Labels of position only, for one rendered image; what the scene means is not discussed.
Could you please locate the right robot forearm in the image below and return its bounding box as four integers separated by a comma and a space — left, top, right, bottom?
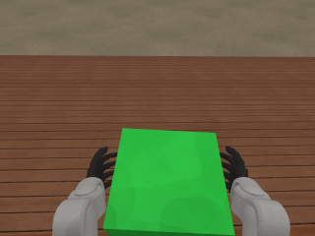
230, 177, 290, 236

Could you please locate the robot right hand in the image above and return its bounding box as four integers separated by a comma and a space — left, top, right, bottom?
220, 146, 248, 192

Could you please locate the left robot forearm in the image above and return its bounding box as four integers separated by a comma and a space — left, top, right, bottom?
52, 177, 106, 236

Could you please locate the robot left hand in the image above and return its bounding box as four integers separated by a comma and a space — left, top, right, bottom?
86, 147, 118, 190

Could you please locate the carton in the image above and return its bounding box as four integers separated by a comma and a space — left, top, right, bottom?
102, 128, 235, 236

